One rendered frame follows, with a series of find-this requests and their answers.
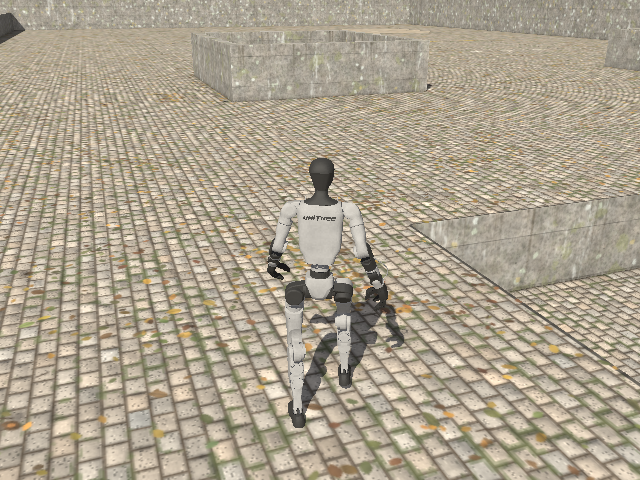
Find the robot thigh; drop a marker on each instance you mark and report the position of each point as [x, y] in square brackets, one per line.
[342, 292]
[294, 306]

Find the robot left forearm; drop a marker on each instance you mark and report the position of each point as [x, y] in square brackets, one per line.
[274, 257]

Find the right robot hand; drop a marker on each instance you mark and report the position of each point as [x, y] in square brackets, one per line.
[382, 296]

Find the right robot upper arm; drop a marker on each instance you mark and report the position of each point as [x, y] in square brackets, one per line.
[352, 212]

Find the robot left thigh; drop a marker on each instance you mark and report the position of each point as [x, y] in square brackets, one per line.
[294, 306]

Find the left robot upper arm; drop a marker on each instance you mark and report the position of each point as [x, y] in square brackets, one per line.
[288, 211]

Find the robot right forearm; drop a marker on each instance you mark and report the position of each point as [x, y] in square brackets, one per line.
[372, 270]

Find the left robot hand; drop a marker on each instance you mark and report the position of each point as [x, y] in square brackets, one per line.
[273, 273]

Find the robot right thigh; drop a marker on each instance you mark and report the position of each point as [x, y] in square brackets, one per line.
[342, 292]

